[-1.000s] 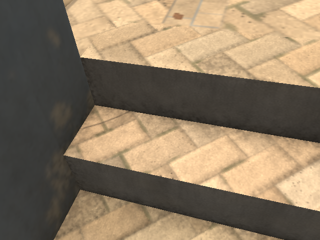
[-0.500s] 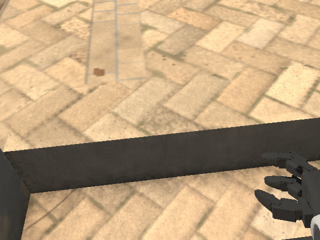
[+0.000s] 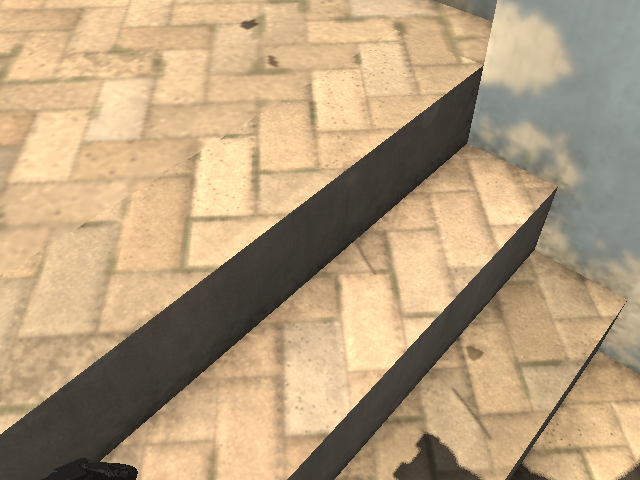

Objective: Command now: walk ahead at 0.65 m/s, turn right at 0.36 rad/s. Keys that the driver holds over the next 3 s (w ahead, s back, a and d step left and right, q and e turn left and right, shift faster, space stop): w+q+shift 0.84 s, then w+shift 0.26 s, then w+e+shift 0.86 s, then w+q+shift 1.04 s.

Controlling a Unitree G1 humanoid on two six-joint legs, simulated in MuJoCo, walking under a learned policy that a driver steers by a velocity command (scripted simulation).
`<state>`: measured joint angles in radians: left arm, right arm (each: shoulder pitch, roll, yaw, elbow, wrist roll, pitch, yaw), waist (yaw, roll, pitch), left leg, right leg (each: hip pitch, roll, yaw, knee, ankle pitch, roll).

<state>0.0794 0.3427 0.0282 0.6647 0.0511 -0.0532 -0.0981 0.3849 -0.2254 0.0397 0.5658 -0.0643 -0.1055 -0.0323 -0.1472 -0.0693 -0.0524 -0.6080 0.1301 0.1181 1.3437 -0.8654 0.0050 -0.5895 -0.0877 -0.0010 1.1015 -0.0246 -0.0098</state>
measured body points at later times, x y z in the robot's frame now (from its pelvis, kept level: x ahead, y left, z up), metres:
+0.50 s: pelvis +0.11 -0.02 -0.03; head +0.10 -0.04 +0.42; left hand +0.04 +0.20 -0.18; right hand +0.40 -0.14 -0.10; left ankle +0.17 +0.03 -0.60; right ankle +0.01 -0.11 -0.76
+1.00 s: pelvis +0.23 +0.01 +0.10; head +0.24 +0.05 +0.54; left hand +0.18 +0.28 -0.02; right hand +0.55 -0.07 +0.03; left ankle +0.16 +0.03 -0.49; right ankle +0.27 -0.12 -0.61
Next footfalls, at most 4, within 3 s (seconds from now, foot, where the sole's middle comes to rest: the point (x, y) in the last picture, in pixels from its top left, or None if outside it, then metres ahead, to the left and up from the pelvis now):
0.06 right None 0.02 -0.10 -0.85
0.52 left None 0.21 0.04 -0.64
0.92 right None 0.31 -0.10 -0.64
1.24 left None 0.31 0.33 -0.43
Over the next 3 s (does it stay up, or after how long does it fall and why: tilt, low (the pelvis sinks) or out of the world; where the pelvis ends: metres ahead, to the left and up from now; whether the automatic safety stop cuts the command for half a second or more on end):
stays up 1.47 0.67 0.54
